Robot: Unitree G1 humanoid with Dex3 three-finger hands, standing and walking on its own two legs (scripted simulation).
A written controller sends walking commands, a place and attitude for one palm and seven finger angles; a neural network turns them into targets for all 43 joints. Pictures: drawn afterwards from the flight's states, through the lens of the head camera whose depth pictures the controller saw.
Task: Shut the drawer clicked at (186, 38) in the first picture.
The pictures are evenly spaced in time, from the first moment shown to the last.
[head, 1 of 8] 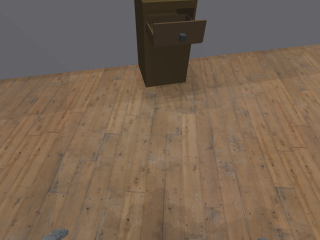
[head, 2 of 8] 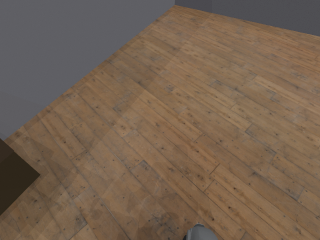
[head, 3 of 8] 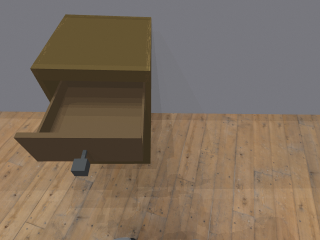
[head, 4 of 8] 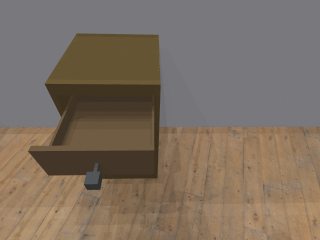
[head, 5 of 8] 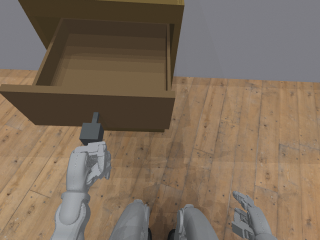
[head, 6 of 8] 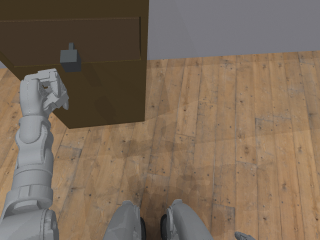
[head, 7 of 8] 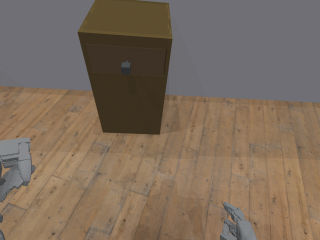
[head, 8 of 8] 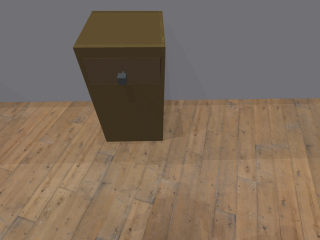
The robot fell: no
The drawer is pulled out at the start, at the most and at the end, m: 0.26 0.26 0.00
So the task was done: yes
